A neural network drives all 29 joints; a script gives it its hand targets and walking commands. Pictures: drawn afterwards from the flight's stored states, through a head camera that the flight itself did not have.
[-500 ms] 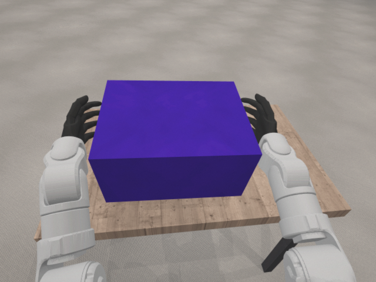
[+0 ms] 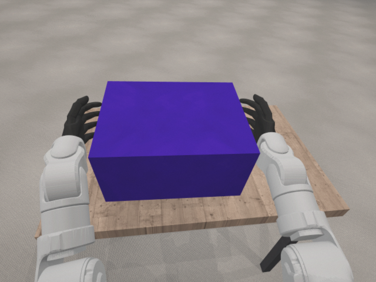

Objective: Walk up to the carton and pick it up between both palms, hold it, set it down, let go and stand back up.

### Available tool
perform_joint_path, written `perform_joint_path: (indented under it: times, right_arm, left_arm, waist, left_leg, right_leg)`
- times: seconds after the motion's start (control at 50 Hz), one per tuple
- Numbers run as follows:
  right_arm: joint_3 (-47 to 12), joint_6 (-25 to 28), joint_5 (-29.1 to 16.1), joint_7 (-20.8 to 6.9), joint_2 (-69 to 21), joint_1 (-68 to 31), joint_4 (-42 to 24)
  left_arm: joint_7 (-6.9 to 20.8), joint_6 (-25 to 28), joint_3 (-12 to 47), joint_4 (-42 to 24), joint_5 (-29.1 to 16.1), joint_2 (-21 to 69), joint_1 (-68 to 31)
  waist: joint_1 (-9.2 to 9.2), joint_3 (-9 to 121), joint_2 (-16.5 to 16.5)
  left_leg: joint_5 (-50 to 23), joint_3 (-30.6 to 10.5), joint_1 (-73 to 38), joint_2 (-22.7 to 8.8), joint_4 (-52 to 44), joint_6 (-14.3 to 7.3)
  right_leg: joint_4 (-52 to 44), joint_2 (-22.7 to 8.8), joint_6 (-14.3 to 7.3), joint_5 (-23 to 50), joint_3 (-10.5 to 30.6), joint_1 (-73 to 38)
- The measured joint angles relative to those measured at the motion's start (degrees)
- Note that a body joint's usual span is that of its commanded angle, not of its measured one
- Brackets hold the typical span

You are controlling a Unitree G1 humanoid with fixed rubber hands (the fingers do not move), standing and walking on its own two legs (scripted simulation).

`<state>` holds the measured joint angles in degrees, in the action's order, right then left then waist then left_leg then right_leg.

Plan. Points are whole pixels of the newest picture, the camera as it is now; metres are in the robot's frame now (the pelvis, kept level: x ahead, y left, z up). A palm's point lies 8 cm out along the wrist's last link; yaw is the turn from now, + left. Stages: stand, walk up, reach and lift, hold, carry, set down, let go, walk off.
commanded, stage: hold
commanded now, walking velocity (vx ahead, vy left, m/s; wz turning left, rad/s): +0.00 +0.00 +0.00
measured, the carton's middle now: (173, 137) +0.39 +0.00 +0.14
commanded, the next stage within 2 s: none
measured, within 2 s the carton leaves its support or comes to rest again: neither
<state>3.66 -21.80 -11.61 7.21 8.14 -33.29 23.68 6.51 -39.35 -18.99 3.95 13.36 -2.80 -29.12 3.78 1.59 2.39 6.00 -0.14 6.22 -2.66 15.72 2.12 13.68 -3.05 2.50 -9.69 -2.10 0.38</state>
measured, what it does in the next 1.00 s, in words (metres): stands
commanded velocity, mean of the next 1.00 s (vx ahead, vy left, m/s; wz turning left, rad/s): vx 0.00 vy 0.00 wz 0.00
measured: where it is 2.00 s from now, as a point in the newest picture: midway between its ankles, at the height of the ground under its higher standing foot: outside the picture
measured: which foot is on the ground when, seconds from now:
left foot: down 0.00-1.00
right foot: down 0.00-1.00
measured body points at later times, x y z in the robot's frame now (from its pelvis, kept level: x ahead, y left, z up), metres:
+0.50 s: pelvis +0.01 +0.00 +0.00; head -0.03 +0.02 +0.45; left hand +0.37 +0.19 +0.17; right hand +0.37 -0.19 +0.17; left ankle +0.03 +0.14 -0.75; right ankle -0.02 -0.15 -0.75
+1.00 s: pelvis +0.00 +0.00 +0.00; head -0.03 +0.02 +0.45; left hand +0.37 +0.19 +0.17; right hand +0.37 -0.19 +0.17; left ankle +0.03 +0.14 -0.75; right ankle -0.02 -0.15 -0.75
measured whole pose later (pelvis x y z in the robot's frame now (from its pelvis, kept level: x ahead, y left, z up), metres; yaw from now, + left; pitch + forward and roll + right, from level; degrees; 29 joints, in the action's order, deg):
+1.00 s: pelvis +0.00 +0.00 +0.00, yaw +0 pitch -4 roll +0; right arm 3.5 -21.6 -11.5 7.2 8.1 -33.2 23.5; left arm 6.6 -39.1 -19.1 3.7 13.5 -2.7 -28.9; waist 4.0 1.8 2.3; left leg 6.1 -0.1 5.7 -2.8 15.5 2.2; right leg 13.5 -2.9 2.5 -9.7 -2.0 -0.1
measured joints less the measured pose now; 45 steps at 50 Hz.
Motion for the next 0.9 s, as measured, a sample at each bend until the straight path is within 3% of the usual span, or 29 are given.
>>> perform_joint_path:
  times: [0.2, 0.52, 0.9]
  right_arm:
    - [0.1, 0.0, 0.3, -0.4, 0.1, -1.0, 1.3]
    - [-1.6, -0.4, -1.7, 0.9, 0.5, 2.4, -4.1]
    - [0.3, -0.2, 0.7, -0.1, -0.4, -0.4, 0.9]
  left_arm:
    - [-0.2, 0.1, -0.3, 0.8, 0.2, 0.1, -0.5]
    - [0.2, -0.2, 0.2, -4.4, -0.3, 0.6, 3.1]
    - [0.4, -0.1, -0.6, 0.9, 0.6, 0.1, -0.6]
  waist:
    - [-0.01, 0.2, -0.1]
    - [0.18, -0.5, -0.3]
    - [0.20, 0.0, 0.1]
  left_leg:
    - [0.4, 0.0, -0.5, -0.1, 0.1, 0.1]
    - [0.6, 0.1, -1.1, -0.3, 0.0, 0.2]
    - [-0.2, 0.0, -0.6, -0.1, -0.5, 0.1]
  right_leg:
    - [0.0, 0.1, -0.1, -0.3, 0.0, -0.6]
    - [-0.7, 0.3, 0.0, -0.1, 0.1, -1.4]
    - [0.1, 0.1, -0.1, -0.1, 0.1, -0.3]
